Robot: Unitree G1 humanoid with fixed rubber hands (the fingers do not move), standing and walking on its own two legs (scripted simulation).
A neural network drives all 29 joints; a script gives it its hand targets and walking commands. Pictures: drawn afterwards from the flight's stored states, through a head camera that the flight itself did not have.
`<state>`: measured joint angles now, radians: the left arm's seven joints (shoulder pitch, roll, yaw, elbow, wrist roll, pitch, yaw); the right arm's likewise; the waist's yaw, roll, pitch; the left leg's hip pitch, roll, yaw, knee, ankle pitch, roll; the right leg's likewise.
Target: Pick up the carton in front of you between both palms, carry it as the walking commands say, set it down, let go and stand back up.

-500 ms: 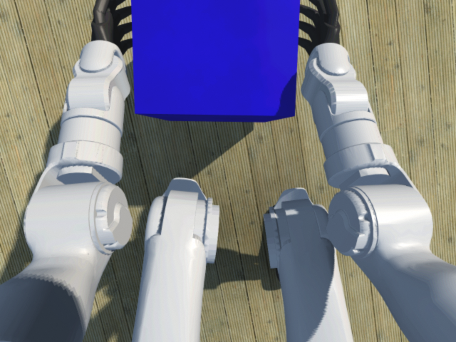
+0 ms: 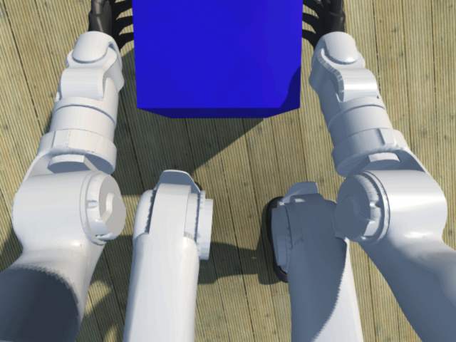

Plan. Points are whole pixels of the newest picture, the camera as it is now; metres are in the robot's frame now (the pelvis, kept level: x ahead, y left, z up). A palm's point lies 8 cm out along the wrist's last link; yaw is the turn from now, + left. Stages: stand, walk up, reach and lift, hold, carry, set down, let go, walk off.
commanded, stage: set down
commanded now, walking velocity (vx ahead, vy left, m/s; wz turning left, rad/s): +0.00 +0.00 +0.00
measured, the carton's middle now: (218, 54) +0.51 +0.08 -0.25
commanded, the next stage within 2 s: let go in 1.64 s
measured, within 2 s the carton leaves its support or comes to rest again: neither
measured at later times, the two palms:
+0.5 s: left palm (89, 49) +0.49 +0.27 -0.19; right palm (340, 46) +0.53 -0.10 -0.19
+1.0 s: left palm out of the picture +0.50 +0.28 -0.05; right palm out of the picture +0.54 -0.09 -0.05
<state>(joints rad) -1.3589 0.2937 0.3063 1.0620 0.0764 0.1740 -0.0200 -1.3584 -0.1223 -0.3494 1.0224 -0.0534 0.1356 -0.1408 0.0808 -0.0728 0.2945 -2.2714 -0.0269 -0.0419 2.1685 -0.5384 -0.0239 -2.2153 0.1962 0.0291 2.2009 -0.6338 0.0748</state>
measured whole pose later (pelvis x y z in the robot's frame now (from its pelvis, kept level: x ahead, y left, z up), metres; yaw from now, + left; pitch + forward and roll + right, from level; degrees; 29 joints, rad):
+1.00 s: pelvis +0.00 +0.01 +0.07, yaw +1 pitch +42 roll -3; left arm -1.23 0.39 0.22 0.98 -0.09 0.11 0.00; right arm -1.23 -0.20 -0.24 0.91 0.07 0.14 -0.16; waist 0.05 -0.04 0.08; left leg -2.17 -0.03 -0.04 1.93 -0.49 0.00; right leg -2.10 0.09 0.00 1.95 -0.60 0.04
